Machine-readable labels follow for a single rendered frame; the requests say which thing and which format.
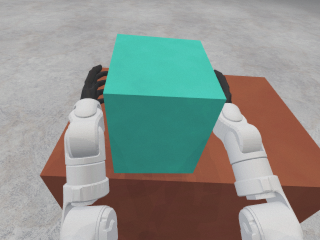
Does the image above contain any robot left hand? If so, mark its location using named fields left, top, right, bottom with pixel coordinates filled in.
left=80, top=64, right=108, bottom=104

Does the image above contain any left robot upper arm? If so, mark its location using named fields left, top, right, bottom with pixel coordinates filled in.
left=60, top=205, right=118, bottom=240

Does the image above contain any pedestal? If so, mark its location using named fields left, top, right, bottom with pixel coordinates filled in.
left=40, top=67, right=320, bottom=240

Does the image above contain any robot left forearm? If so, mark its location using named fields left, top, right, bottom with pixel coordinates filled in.
left=59, top=98, right=110, bottom=240

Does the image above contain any robot right hand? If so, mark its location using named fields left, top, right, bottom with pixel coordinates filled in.
left=214, top=69, right=232, bottom=104

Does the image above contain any right robot upper arm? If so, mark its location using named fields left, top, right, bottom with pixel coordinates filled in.
left=238, top=201, right=303, bottom=240

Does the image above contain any carton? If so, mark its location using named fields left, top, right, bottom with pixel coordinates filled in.
left=103, top=34, right=227, bottom=174

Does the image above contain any robot right forearm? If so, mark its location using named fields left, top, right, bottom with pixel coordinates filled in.
left=213, top=103, right=304, bottom=239

